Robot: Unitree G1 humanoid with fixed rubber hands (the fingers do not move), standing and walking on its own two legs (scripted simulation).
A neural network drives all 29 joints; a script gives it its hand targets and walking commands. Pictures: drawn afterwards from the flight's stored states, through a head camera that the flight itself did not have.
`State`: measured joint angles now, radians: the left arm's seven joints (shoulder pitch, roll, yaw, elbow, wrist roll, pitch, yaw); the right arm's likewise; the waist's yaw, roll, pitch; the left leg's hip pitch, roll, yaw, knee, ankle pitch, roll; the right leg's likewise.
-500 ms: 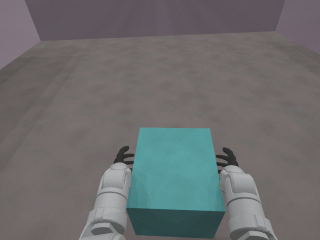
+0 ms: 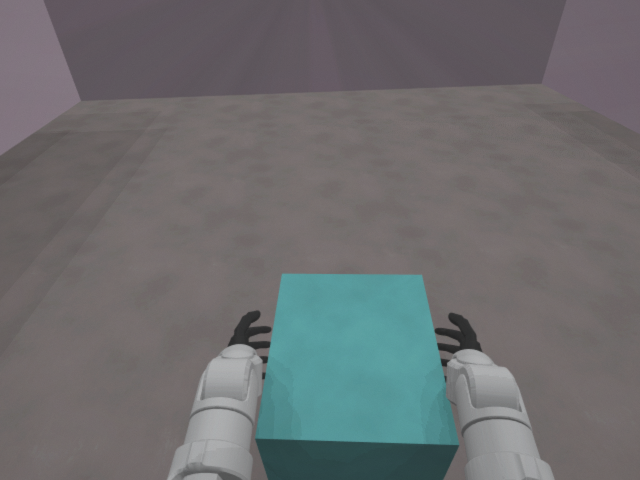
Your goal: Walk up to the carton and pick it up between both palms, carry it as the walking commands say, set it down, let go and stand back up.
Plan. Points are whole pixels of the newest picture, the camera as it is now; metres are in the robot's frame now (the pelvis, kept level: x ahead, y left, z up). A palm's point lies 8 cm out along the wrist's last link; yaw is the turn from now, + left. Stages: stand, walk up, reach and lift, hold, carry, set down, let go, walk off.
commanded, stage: hold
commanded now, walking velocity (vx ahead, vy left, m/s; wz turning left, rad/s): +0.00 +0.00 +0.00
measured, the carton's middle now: (351, 379) +0.30 +0.00 -0.04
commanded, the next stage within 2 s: carry in 0.80 s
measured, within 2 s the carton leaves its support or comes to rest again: neither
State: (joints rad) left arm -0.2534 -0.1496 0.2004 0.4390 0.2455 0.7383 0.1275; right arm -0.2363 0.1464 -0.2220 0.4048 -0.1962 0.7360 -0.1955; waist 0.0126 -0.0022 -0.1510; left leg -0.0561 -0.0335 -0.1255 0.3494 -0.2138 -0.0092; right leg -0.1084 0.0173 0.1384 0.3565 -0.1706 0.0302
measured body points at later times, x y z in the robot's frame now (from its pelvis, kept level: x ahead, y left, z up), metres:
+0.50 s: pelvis -0.01 -0.01 +0.00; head -0.10 -0.01 +0.44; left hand +0.27 +0.15 +0.03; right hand +0.28 -0.16 +0.03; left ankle -0.01 +0.13 -0.75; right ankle +0.02 -0.14 -0.75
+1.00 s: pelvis +0.01 -0.01 -0.01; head -0.06 -0.02 +0.43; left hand +0.31 +0.15 +0.04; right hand +0.30 -0.16 +0.04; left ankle -0.01 +0.14 -0.75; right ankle +0.02 -0.14 -0.74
